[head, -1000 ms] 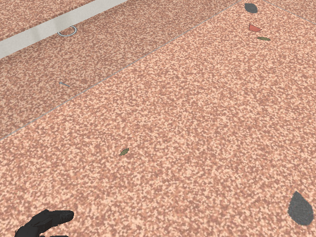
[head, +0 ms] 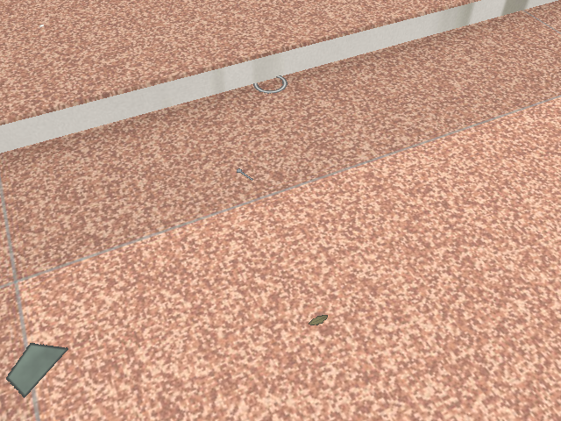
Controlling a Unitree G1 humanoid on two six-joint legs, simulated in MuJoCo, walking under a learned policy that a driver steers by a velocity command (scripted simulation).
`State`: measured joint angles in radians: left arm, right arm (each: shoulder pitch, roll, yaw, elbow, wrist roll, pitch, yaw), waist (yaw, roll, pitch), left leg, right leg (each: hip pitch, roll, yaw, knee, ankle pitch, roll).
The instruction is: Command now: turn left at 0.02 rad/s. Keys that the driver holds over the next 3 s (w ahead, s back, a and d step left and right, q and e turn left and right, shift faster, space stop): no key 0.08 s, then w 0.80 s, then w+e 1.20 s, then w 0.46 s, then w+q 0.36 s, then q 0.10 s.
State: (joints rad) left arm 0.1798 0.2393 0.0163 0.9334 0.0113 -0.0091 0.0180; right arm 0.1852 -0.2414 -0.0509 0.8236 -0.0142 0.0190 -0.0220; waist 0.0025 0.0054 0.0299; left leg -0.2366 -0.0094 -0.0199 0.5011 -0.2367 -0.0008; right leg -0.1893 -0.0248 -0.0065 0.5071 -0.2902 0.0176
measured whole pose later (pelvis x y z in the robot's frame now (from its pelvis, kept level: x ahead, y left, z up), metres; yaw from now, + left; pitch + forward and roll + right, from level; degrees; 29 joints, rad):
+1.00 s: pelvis +0.37 -0.04 +0.01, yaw -2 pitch +0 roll -1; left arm 0.27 0.24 0.05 0.98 0.00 -0.09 -0.04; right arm 0.19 -0.27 -0.06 0.91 0.01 -0.09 -0.02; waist 0.04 0.04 0.03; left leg -0.59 0.12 -0.04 1.07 -0.24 0.03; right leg -0.19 0.08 -0.04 0.33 -0.13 -0.09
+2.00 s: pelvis +0.88 -0.17 +0.00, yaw -36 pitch +1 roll +1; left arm 0.28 0.28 0.08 0.73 -0.01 -0.05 -0.03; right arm 0.13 -0.30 -0.06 0.80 0.00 -0.11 0.00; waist 0.02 0.02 0.06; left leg -0.55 0.10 -0.05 1.10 -0.31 -0.02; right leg -0.27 0.10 0.02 0.42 -0.17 -0.11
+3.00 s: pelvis +1.30 -0.52 +0.01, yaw -33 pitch +1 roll -1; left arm 0.22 0.25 0.06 0.76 0.01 -0.09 -0.01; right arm 0.27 -0.32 -0.07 0.78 0.03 -0.03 -0.01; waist 0.01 0.05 0.03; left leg -0.56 0.06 -0.05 1.13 -0.34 -0.01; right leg -0.23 0.01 -0.09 0.38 -0.18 -0.03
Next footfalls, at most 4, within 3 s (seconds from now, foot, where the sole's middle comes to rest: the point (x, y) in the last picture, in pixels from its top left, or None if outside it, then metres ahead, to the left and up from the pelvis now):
0.78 right None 0.43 -0.12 -0.77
1.30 left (261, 341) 0.73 0.09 -0.77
1.82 right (385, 286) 0.90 -0.25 -0.77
2.30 left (379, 194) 1.26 -0.28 -0.77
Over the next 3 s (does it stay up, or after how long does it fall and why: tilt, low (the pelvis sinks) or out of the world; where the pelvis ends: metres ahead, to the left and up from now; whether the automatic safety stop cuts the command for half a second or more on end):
stays up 1.30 -0.52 0.01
